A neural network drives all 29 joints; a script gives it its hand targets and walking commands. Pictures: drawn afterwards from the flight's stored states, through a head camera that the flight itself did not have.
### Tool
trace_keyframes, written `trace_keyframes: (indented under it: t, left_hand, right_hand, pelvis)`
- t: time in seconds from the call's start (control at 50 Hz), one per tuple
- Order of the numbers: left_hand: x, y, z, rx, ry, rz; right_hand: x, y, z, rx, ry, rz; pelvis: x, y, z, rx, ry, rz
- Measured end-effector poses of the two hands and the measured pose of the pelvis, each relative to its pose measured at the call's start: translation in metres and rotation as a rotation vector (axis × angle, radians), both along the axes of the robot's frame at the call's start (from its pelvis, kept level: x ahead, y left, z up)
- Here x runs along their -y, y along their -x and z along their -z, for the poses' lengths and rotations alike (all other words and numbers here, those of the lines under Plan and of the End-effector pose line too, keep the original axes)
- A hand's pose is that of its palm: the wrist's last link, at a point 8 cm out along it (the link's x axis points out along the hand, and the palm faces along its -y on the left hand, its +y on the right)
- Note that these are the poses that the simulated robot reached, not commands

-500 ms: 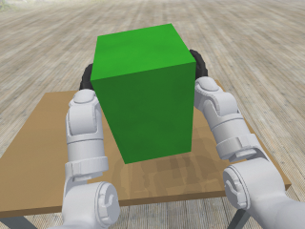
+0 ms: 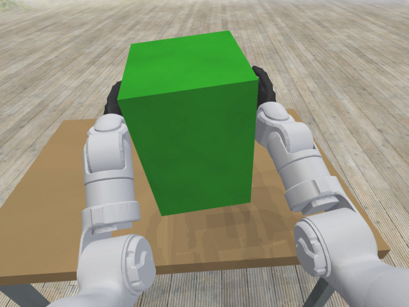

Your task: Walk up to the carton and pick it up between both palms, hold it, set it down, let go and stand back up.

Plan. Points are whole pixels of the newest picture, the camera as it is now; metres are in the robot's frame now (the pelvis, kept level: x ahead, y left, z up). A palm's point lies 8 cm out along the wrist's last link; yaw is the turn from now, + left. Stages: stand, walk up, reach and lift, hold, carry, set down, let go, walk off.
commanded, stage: hold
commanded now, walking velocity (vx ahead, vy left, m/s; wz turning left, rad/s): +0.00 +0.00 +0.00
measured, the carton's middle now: (193, 127) +0.38 +0.00 +0.22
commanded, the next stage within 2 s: none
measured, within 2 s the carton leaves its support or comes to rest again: neither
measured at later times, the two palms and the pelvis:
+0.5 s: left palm (122, 125) +0.38 +0.13 +0.24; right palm (267, 110) +0.38 -0.14 +0.24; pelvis +0.01 +0.00 +0.00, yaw +0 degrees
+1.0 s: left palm (120, 121) +0.38 +0.13 +0.24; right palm (266, 105) +0.38 -0.14 +0.25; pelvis +0.00 -0.01 +0.00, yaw +0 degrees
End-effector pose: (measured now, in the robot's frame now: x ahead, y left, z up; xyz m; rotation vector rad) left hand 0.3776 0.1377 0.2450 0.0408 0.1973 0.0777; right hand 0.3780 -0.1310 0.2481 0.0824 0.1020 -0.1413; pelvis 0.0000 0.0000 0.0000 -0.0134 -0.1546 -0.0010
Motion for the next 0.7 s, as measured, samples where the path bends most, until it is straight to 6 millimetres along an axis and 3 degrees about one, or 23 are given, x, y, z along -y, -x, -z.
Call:
trace_keyframes:
  t: [0.34,0.7]
  left_hand:
    - [0.008,-0.005,0.007,0.026,-0.01,0.002]
    - [0.005,0.008,0.005,0.017,0.009,-0.016]
  right_hand:
    - [0.007,-0.004,0.005,0.025,-0.001,0.001]
    - [0.004,0.005,0.004,0.016,-0.004,-0.01]
  pelvis:
    - [-0.002,-0.012,0.0,-0.003,0.01,0.001]
    - [0.002,-0.002,0.0,0.014,0.002,0.005]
